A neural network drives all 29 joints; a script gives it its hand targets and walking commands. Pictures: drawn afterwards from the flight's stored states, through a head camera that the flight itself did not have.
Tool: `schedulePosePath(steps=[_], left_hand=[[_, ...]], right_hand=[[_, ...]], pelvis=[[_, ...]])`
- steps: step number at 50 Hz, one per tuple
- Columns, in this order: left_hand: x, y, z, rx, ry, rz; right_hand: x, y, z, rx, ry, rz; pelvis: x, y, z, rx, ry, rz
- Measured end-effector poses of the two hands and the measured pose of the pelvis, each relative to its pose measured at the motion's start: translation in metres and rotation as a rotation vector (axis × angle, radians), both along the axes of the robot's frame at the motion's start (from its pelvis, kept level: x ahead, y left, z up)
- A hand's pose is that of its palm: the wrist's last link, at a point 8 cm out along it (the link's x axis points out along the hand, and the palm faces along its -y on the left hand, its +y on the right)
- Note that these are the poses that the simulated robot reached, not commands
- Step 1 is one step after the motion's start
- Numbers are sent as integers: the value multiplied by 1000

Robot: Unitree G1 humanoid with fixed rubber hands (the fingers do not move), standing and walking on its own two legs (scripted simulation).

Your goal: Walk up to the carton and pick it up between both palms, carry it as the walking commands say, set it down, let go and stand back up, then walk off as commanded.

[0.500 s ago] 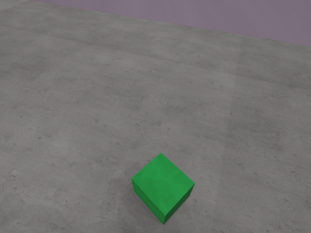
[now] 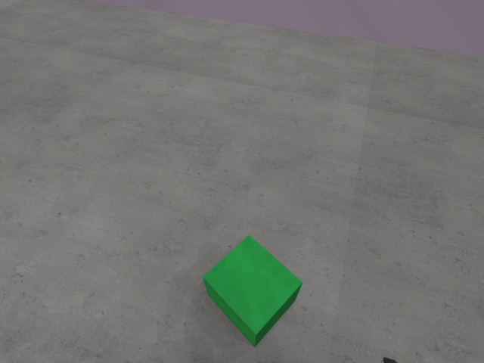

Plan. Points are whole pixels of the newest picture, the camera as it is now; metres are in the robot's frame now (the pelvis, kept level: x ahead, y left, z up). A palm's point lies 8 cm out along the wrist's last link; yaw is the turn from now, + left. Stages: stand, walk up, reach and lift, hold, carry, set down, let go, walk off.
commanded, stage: walk up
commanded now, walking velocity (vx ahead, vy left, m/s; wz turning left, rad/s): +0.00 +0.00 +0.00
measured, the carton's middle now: (251, 289) +0.45 -0.01 -0.67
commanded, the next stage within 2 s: none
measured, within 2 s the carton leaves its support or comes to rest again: neither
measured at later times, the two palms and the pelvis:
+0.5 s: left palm out of the picture +0.03 +0.26 -0.13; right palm out of the picture +0.03 -0.24 -0.13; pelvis -0.01 +0.01 +0.00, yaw +0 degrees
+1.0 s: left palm out of the picture +0.03 +0.26 -0.13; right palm out of the picture +0.05 -0.24 -0.12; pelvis -0.01 +0.00 +0.00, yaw -1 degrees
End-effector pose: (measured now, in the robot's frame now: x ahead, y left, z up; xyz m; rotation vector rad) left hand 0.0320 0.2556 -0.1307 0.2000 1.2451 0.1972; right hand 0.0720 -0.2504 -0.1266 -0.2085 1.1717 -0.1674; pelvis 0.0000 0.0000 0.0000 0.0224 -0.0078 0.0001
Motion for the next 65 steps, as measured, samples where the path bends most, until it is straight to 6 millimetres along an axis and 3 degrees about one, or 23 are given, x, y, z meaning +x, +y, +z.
schedulePosePath(steps=[11,18,30,41,50,57,65], left_hand=[[-9,3,-3,-13,-20,-5],[-11,3,-3,-15,-15,-4],[9,-1,-3,-19,-11,-13],[15,-2,-1,-6,-27,-15],[0,2,-3,-14,-37,-9],[-4,-6,0,-18,-23,-14],[-3,-6,6,9,-19,-14]], right_hand=[[-31,6,2,-4,11,-19],[-42,5,1,1,30,-23],[-34,3,0,3,44,-31],[-3,-2,2,-1,-5,-14],[-27,6,3,1,-4,-24],[-53,-6,-2,3,50,-40],[-34,-11,-6,16,25,-27]], pelvis=[[-17,5,0,-3,-25,-6],[-18,5,0,-3,-23,-6],[1,2,0,-7,2,-9],[5,-1,0,-6,3,-11],[-12,5,0,-10,-20,-10],[-12,-4,0,-6,-22,-12],[-6,-9,0,-5,-13,-13]])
